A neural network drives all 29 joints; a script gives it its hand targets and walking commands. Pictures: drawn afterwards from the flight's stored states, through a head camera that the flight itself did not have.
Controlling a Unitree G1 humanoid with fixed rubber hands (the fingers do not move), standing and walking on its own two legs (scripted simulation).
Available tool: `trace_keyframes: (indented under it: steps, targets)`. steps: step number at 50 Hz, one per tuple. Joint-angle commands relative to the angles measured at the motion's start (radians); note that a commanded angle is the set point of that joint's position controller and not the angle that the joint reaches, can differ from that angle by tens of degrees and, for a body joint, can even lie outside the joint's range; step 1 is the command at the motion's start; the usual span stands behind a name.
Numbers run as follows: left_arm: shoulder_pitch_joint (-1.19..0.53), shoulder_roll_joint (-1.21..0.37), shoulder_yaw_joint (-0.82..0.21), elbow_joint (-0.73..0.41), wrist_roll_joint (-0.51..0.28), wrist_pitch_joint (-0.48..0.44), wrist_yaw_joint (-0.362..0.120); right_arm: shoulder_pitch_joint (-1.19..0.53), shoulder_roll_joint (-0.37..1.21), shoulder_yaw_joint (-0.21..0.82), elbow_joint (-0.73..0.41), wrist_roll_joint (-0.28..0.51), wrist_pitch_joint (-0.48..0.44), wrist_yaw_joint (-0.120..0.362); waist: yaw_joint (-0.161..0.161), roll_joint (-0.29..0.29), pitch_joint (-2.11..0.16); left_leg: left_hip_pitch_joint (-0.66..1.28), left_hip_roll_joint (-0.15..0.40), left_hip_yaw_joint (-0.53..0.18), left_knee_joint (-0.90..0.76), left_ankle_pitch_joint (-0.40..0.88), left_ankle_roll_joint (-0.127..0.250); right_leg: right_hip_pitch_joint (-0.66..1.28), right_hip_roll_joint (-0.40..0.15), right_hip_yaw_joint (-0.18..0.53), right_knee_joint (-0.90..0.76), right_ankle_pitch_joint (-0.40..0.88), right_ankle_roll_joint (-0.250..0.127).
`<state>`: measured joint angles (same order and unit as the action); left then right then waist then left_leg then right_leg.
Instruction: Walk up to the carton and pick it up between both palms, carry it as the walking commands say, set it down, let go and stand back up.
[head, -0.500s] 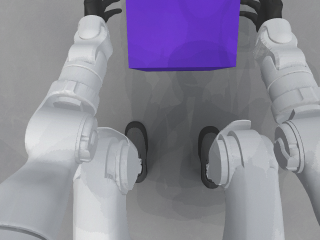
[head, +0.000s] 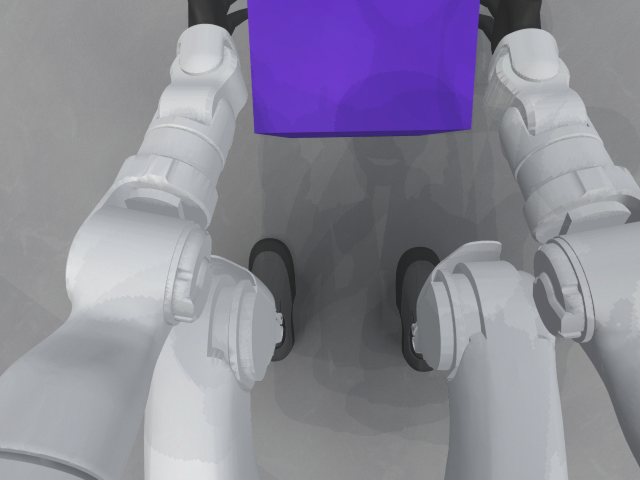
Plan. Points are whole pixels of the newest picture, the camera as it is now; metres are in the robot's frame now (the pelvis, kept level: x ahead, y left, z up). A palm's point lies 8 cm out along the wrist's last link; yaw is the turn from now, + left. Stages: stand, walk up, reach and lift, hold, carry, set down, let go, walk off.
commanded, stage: reach and lift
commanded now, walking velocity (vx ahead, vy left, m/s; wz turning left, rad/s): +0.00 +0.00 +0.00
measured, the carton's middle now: (356, 62) +0.51 -0.02 -0.26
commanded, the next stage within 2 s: none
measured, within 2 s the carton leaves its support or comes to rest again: leaves its support in 0.42 s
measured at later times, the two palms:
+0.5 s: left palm (212, 7) +0.54 +0.11 -0.16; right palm (525, 18) +0.52 -0.17 -0.17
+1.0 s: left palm out of the picture +0.53 +0.11 -0.09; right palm out of the picture +0.52 -0.17 -0.10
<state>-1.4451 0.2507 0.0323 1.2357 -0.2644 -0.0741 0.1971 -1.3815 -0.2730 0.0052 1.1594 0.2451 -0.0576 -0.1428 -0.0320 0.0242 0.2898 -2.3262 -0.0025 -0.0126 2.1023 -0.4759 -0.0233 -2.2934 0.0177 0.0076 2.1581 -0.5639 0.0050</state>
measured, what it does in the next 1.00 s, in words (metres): stands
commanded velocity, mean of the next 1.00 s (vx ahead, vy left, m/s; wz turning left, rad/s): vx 0.00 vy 0.00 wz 0.00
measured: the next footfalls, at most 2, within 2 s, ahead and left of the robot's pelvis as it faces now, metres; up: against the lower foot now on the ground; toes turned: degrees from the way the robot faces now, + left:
none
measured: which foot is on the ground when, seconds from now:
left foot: down 0.00-1.00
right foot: down 0.00-1.00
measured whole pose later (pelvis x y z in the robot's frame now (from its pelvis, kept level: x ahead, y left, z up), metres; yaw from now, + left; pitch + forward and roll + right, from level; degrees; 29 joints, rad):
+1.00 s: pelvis +0.01 +0.01 +0.02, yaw -2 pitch +43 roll +0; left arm -1.20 0.04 0.41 0.78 0.10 0.23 0.17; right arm -1.22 -0.14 -0.30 0.84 -0.08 0.27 -0.09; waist -0.02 0.03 0.05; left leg -2.30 -0.06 -0.04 2.06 -0.51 -0.05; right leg -2.28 0.06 0.03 2.09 -0.57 0.03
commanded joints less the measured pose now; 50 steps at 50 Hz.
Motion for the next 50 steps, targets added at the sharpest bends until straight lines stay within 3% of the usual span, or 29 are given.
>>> trace_keyframes:
  steps: [1, 6, 16, 22, 25, 30, 34, 44, 50]
  targets:
    - [-0.29, -0.43, -0.093, -0.107, 0.033, 0.008, -0.099, -0.375, 0.372, 0.112, -0.134, -0.016, 0.004, 0.106, -0.007, -0.017, -1.104, 0.607, -0.094, 0.031, -0.093, 0.198, -0.003, 0.51, 0.06, -0.001, -0.2, 0.269, 0.013]
    - [-0.406, -0.727, -0.108, -0.145, 0.084, 0.053, -0.18, -0.516, 0.647, 0.129, -0.155, -0.05, 0.038, 0.19, -0.017, 0.006, -1.075, 0.597, -0.12, 0.041, -0.069, 0.166, 0.002, 0.468, 0.084, -0.02, -0.173, 0.233, 0.002]
    - [-0.457, -0.953, -0.095, -0.222, 0.11, 0.12, -0.256, -0.591, 0.851, 0.109, -0.274, -0.088, 0.105, 0.274, -0.04, -0.009, -1.162, 0.632, -0.142, 0.071, -0.031, 0.189, 0.011, 0.507, 0.094, -0.057, -0.145, 0.25, -0.003]
    - [-0.433, -1.05, -0.121, -0.315, 0.102, 0.142, -0.266, -0.609, 0.967, 0.161, -0.424, -0.052, 0.126, 0.289, -0.009, -0.025, -1.38, 0.708, -0.156, 0.092, -0.015, 0.312, 0.014, 0.605, 0.107, -0.068, -0.133, 0.377, 0.011]
    - [-0.418, -1.08, -0.106, -0.337, 0.12, 0.161, -0.27, -0.626, 0.991, 0.176, -0.481, -0.057, 0.142, 0.294, 0.002, -0.043, -1.424, 0.71, -0.159, 0.099, -0.029, 0.284, 0.016, 0.609, 0.111, -0.073, -0.147, 0.343, 0.015]
    - [-0.4, -1.119, -0.09, -0.391, 0.159, 0.199, -0.288, -0.589, 1.03, 0.168, -0.486, -0.11, 0.178, 0.298, -0.001, -0.057, -1.415, 0.645, -0.166, 0.108, -0.054, 0.259, 0.007, 0.638, 0.119, -0.076, -0.17, 0.351, 0.023]
    - [-0.428, -1.121, -0.089, -0.429, 0.186, 0.227, -0.292, -0.568, 1.042, 0.143, -0.468, -0.149, 0.204, 0.302, -0.021, -0.051, -1.388, 0.64, -0.168, 0.103, -0.083, 0.21, 0.004, 0.605, 0.118, -0.082, -0.196, 0.303, 0.023]
    - [-0.429, -1.144, -0.099, -0.496, 0.252, 0.284, -0.295, -0.527, 1.113, 0.122, -0.463, -0.188, 0.267, 0.323, 0.003, -0.022, -1.45, 0.681, -0.169, 0.113, -0.148, 0.181, 0.0, 0.606, 0.124, -0.085, -0.253, 0.266, 0.024]
    - [-0.372, -1.181, -0.102, -0.499, 0.277, 0.31, -0.305, -0.48, 1.131, 0.112, -0.465, -0.214, 0.288, 0.333, -0.001, -0.015, -1.451, 0.685, -0.172, 0.11, -0.178, 0.21, -0.006, 0.596, 0.128, -0.086, -0.281, 0.287, 0.024]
